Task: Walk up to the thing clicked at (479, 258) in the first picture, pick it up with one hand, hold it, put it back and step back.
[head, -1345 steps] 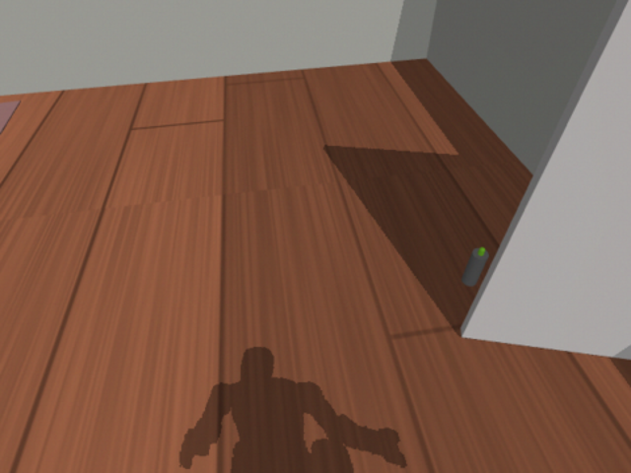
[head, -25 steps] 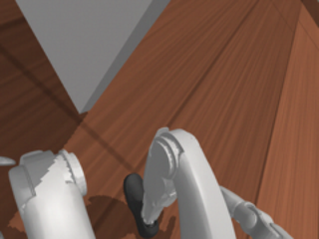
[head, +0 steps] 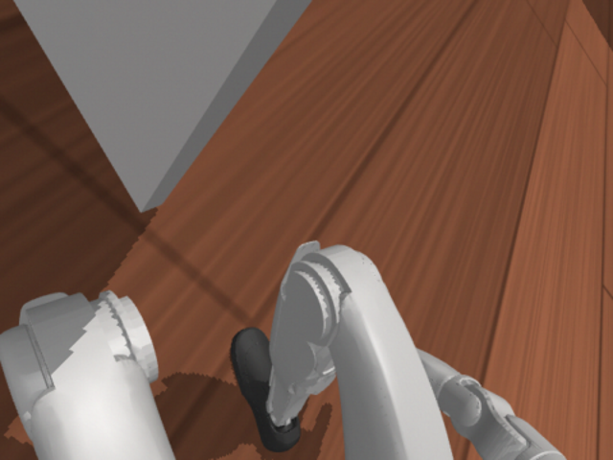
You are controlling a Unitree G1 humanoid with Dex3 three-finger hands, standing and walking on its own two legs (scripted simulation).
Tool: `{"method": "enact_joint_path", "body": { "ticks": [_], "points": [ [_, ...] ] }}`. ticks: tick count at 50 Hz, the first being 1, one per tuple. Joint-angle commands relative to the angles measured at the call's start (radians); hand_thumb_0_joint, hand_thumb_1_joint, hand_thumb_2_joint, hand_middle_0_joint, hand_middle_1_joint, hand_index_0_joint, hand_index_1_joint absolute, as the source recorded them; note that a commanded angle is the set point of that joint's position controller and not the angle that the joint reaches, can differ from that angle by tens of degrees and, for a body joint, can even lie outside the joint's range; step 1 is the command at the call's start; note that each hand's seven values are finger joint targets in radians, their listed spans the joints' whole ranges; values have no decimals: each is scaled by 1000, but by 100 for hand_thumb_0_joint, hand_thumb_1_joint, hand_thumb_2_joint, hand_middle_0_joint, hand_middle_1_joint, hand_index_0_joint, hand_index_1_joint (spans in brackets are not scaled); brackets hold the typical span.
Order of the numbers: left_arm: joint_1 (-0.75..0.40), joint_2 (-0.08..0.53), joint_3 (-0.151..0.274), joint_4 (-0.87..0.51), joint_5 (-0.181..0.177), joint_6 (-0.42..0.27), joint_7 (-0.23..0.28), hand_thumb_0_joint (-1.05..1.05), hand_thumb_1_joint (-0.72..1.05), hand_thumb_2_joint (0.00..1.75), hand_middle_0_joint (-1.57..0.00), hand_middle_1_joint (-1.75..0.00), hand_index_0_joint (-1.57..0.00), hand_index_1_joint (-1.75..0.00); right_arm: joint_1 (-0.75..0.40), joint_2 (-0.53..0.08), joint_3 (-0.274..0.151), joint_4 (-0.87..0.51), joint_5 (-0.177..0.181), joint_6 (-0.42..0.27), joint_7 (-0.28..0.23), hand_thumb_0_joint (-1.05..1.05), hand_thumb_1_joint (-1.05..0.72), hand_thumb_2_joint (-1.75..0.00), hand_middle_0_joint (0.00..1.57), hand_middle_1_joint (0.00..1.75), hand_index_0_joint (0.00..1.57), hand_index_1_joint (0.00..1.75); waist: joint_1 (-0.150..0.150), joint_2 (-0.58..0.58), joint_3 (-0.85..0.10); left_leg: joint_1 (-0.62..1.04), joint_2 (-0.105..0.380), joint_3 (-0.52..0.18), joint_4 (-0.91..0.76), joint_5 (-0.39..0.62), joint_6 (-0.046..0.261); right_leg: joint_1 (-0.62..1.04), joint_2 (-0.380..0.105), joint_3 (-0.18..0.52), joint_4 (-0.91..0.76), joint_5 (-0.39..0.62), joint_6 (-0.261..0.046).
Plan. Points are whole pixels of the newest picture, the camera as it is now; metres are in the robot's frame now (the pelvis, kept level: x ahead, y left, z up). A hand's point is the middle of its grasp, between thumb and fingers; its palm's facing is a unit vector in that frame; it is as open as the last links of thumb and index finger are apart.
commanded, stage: close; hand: left
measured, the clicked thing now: out of the picture +0.43 +0.31 -0.18
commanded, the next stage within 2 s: settle in 0.30 s
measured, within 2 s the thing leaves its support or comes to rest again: leaves its support in 0.66 s
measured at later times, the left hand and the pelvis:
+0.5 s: hand out of the picture +0.43 +0.30 -0.17, palm faces +0.42 -0.91 +0.00, open 8.0 cm; pelvis +0.00 +0.00 +0.00, yaw +0 degrees
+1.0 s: hand out of the picture +0.41 +0.33 -0.09, palm faces +0.38 -0.93 -0.02, open 8.2 cm; pelvis +0.01 +0.00 +0.02, yaw +2 degrees
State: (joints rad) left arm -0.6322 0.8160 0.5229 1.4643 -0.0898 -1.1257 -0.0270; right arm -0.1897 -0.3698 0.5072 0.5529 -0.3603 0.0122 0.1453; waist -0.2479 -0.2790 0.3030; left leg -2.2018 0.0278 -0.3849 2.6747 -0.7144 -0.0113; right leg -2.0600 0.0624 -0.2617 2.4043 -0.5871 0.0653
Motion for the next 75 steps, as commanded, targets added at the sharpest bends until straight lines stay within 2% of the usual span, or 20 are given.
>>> {"method": "enact_joint_path", "body": {
  "ticks": [1, 9, 25, 29, 32, 37, 38, 43, 44, 46, 47, 50, 53, 57, 62, 66, 71, 73, 74, 75],
  "points": [
    [-155, 213, 51, -135, 4, -76, 20, 0, 41, 71, -68, -65, -67, -66, 26, -365, -117, -19, -11, 17, -19, 0, -87, -90, 20, 30, 20, 30, -81, 570, -545, 379, 57, 96, -361, 122, -23, 259, 34, -97, -145, 134, -66],
    [-212, 199, 25, -165, -5, -61, 17, 0, 49, 93, -94, -94, -93, -94, 34, -369, -119, -6, -10, 19, -24, 0, -88, -90, 20, 30, 20, 30, -116, 550, -552, 358, 59, 101, -341, 119, -13, 260, 39, -92, -160, 144, -63],
    [-242, 217, 27, -206, -6, -52, 4, 0, 51, 127, -123, -132, -122, -134, 39, -371, -121, -5, -3, 27, -23, 0, -90, -90, 20, 30, 20, 30, -102, 583, -560, 376, 62, 95, -357, 104, -19, 256, 34, -94, -154, 132, -66],
    [-243, 257, 65, -311, -2, -37, 0, 0, 47, 128, -126, -134, -124, -137, 53, -368, -138, -9, 0, 31, -26, 0, -90, -90, 20, 30, 20, 30, -79, 628, -626, 422, 64, 109, -357, 162, -23, 279, 34, -82, -151, 171, -70],
    [-233, 195, 42, -364, -13, -17, -4, 0, 46, 129, -128, -136, -127, -139, 86, -357, -153, 17, 2, 34, -23, 0, -91, -90, 20, 30, 20, 30, -80, 646, -671, 455, 61, 115, -358, 214, -28, 298, 32, -74, -151, 211, -71],
    [-241, 227, 47, -502, 3, 40, -13, 0, 40, 131, -133, -141, -132, -143, 102, -352, -195, 1, 23, 42, -28, 0, -91, -90, 20, 30, 20, 30, -44, 723, -733, 492, 59, 130, -395, 219, -35, 268, 24, -55, -150, 201, -84],
    [-220, 162, 2, -485, 1, 56, -22, 0, 41, 131, -134, -142, -133, -144, 117, -345, -202, 17, 28, 45, -26, 0, -91, -90, 20, 30, 20, 30, -54, 712, -714, 486, 57, 128, -405, 206, -35, 251, 22, -55, -156, 194, -84],
    [-199, 109, -11, -569, -31, 126, -47, 0, 41, 132, -135, -144, -134, -145, 144, -323, -246, 6, 67, 40, -25, 0, -90, -90, 20, 30, 20, 30, -22, 657, -736, 406, 41, 160, -419, 137, -15, 250, 17, -33, -188, 151, -83],
    [-182, 61, -48, -550, -34, 144, -58, 0, 42, 132, -135, -144, -135, -145, 156, -316, -255, 20, 77, 43, -24, 0, -90, -90, 20, 30, 20, 30, -28, 636, -717, 391, 40, 157, -428, 115, -13, 221, 15, -33, -192, 132, -83],
    [-182, 38, -60, -558, -37, 174, -68, 0, 41, 131, -135, -144, -135, -145, 177, -300, -268, 27, 94, 44, -24, 0, -90, -90, 20, 30, 20, 30, -21, 615, -715, 369, 36, 158, -448, 68, -7, 201, 10, -26, -201, 91, -84],
    [-199, 80, -18, -631, -40, 181, -64, 0, 43, 132, -135, -144, -135, -145, 184, -306, -285, 21, 101, 44, -26, 0, -89, -90, 20, 30, 20, 30, 8, 629, -733, 389, 36, 158, -457, 82, -10, 184, 9, -22, -196, 103, -88],
    [-165, -12, -70, -635, -57, 228, -83, 0, 41, 130, -134, -143, -134, -144, 192, -283, -310, 11, 130, 43, -25, 0, -89, -90, 20, 30, 20, 30, 17, 596, -753, 364, 26, 170, -478, 32, -1, 164, 2, -5, -209, 55, -91],
    [-220, 35, -32, -754, -59, 253, -79, 0, 43, 131, -135, -143, -135, -144, 230, -265, -341, 25, 153, 44, -30, 0, -88, -89, 20, 30, 20, 30, 56, 649, -821, 408, 21, 182, -500, 57, -3, 153, -3, 14, -205, 75, -98],
    [-208, -44, -86, -738, -54, 306, -94, 0, 43, 129, -132, -141, -132, -142, 256, -241, -370, 24, 179, 49, -37, 0, -88, -89, 20, 30, 20, 30, 50, 628, -830, 407, 14, 201, -523, 63, -1, 136, -12, 38, -225, 65, -104],
    [-235, -13, -49, -834, -61, 337, -104, 0, 40, 127, -129, -139, -129, -140, 298, -212, -409, 37, 204, 55, -51, 0, -88, -89, 20, 30, 20, 30, 89, 610, -922, 416, 2, 243, -531, 76, 10, 171, -18, 71, -256, 57, -104],
    [-233, -55, -61, -842, -79, 368, -135, 0, 37, 126, -130, -138, -130, -140, 324, -191, -432, 38, 227, 51, -59, 0, -88, -90, 20, 30, 20, 30, 85, 570, -971, 408, -3, 258, -540, 109, 17, 195, -22, 90, -276, 78, -103],
    [-209, -60, -14, -808, -98, 392, -145, 0, 36, 127, -128, -137, -128, -139, 340, -177, -451, 41, 248, 43, -70, 0, -88, -90, 20, 30, 20, 30, 111, 511, -995, 388, -9, 279, -546, 131, 24, 245, -30, 106, -299, 87, -99],
    [-156, -111, -45, -746, -92, 410, -157, 0, 36, 126, -128, -138, -128, -139, 337, -173, -462, 35, 257, 42, -75, 0, -88, -90, 20, 30, 20, 30, 113, 482, -990, 390, -8, 285, -558, 158, 24, 245, -33, 113, -306, 101, -99],
    [-234, -53, -14, -853, -89, 401, -158, 0, 34, 128, -128, -138, -128, -140, 343, -174, -467, 37, 258, 42, -78, 0, -88, -90, 20, 30, 20, 30, 121, 506, -1027, 412, -6, 284, -561, 166, 23, 243, -33, 115, -306, 107, -101],
    [-191, -68, -20, -815, -84, 412, -160, 0, 33, 129, -129, -139, -129, -141, 347, -173, -474, 36, 262, 42, -80, 0, -88, -90, 20, 30, 20, 30, 127, 510, -1037, 440, -7, 290, -569, 185, 22, 247, -35, 120, -311, 117, -101]
  ]
}}
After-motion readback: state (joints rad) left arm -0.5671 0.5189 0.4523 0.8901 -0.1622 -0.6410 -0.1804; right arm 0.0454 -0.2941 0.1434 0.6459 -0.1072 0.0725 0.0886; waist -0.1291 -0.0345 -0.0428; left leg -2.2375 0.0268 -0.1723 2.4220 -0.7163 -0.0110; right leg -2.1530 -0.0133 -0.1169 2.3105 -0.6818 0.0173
